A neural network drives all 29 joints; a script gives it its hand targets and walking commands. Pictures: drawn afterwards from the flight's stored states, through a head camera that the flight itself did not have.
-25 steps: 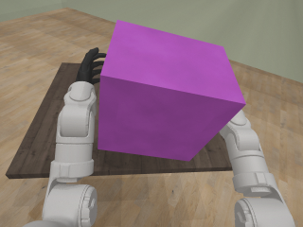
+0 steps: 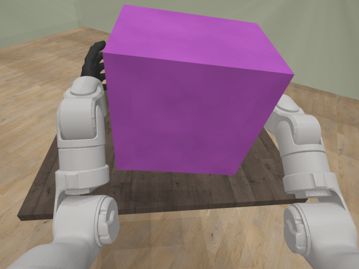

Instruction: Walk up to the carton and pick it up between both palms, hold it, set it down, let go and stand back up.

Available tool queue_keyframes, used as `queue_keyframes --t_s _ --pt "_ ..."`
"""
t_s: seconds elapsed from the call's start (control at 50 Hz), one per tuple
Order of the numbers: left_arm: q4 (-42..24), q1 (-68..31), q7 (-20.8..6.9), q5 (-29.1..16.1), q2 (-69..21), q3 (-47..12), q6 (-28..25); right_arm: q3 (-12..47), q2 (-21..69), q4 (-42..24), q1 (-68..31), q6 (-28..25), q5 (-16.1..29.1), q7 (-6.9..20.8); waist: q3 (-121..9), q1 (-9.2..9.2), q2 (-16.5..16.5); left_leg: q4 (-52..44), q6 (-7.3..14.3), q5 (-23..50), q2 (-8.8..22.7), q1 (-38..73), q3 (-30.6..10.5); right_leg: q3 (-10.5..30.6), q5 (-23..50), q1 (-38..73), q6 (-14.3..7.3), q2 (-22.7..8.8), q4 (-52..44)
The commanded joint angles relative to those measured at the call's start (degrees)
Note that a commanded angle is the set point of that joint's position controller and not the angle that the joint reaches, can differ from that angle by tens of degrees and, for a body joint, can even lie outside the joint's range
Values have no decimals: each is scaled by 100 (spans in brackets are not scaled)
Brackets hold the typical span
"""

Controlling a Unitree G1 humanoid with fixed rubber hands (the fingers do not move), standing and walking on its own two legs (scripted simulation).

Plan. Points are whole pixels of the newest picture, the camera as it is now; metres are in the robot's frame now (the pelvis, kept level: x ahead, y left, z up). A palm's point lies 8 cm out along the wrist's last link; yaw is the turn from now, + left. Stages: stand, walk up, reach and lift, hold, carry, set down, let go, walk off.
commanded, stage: reach and lift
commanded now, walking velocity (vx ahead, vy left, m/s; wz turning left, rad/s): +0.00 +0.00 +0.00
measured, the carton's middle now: (184, 98) +0.38 -0.02 +0.24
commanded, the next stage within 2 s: hold in 0.84 s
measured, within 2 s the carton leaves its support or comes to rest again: neither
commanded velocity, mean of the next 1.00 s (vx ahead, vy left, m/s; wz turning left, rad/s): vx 0.00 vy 0.00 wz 0.00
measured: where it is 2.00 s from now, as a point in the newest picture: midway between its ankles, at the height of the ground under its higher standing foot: outside the picture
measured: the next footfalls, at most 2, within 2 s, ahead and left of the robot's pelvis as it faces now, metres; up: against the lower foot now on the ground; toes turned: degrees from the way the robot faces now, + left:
none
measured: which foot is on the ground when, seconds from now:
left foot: down 0.00-1.00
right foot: down 0.00-1.00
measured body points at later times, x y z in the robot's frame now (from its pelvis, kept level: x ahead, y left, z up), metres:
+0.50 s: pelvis -0.01 +0.00 +0.00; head -0.06 +0.04 +0.45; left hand +0.39 +0.17 +0.28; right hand +0.37 -0.19 +0.26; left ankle +0.01 +0.10 -0.75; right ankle +0.02 -0.12 -0.75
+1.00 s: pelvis +0.00 +0.00 +0.00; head -0.06 +0.04 +0.44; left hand +0.38 +0.18 +0.28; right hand +0.37 -0.18 +0.27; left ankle +0.01 +0.10 -0.75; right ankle +0.02 -0.12 -0.75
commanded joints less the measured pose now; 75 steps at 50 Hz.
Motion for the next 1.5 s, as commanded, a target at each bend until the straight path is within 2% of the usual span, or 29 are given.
queue_keyframes --t_s 0.0,0.12,0.32,0.38,0.56,0.74,0.86,0.94,1.04,1.1,1.14,1.26,1.3,1.48 --pt "-653 -3852 -963 -1081 -2386 -1983 -261 1168 1658 -1654 -5050 -241 588 295 -2474 -46 487 -180 -249 1648 -302 518 -52 299 787 1008 -180 314 133" --pt "-555 -4131 -1085 -1021 -2374 -1885 -322 1051 1682 -1322 -5121 -131 604 272 -2460 -78 605 -213 -240 1602 -298 470 -46 347 647 934 -237 295 112" --pt "-415 -4357 -1175 -988 -2440 -1851 -436 1066 1881 -1223 -5300 -96 638 229 -2526 -32 603 -308 -169 1280 -289 170 -44 407 426 1004 -251 260 187" --pt "-417 -4410 -1181 -1019 -2482 -1868 -480 1103 1952 -1304 -5377 -121 652 217 -2612 -27 607 -337 -132 1165 -289 60 -34 405 420 1066 -226 243 235" --pt "-818 -4349 -1134 -1138 -2455 -2055 -465 1387 2036 -1711 -5323 -103 863 75 -2975 23 633 -190 -154 1699 -301 286 -45 450 804 1087 -226 276 292" --pt "-411 -4045 -1228 -995 -2367 -1805 -339 1251 1864 -1335 -5141 -37 878 53 -2236 79 550 -378 -158 1085 -261 25 -78 466 202 1001 -236 238 191" --pt "-1007 -4187 -1200 -1182 -2540 -2139 -451 1466 2082 -1879 -5240 -79 976 18 -2936 1 605 -213 -194 1685 -286 409 -90 481 769 1082 -212 263 279" --pt "-1295 -4200 -1144 -1278 -2495 -2283 -387 1588 2027 -2097 -5205 -33 1077 -62 -2927 -9 623 -88 -250 2036 -297 649 -106 479 952 973 -227 298 260" --pt "-1149 -3889 -1137 -1132 -2306 -2116 -184 1541 1795 -1837 -4913 83 1171 -118 -2360 65 715 -158 -268 1652 -273 457 -119 476 565 887 -227 267 207" --pt "-985 -3783 -1169 -1062 -2292 -1993 -122 1475 1769 -1727 -4932 105 1142 -85 -2179 110 602 -279 -230 1281 -243 260 -136 474 269 932 -224 238 200" --pt "-1030 -3812 -1170 -1079 -2320 -2021 -128 1472 1806 -1732 -4987 106 1169 -60 -2248 105 633 -288 -232 1299 -262 225 -129 494 321 980 -215 234 222" --pt "-1578 -3965 -1157 -1244 -2431 -2266 -174 1629 1912 -2163 -5032 74 1251 -90 -2793 31 668 -111 -310 2112 -296 670 -118 479 949 1033 -208 301 255" --pt "-1688 -3922 -1148 -1233 -2385 -2261 -138 1637 1868 -2222 -4965 92 1260 -112 -2769 48 679 -76 -311 2164 -298 753 -122 471 967 1040 -212 303 243" --pt "-1349 -3577 -1182 -1084 -2170 -2017 43 1529 1670 -1925 -4779 162 1236 -96 -2094 121 597 -265 -260 1496 -274 337 -132 502 457 1094 -202 227 189"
